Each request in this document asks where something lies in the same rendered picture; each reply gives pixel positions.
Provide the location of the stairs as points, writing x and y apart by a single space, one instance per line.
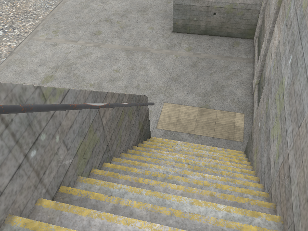
160 185

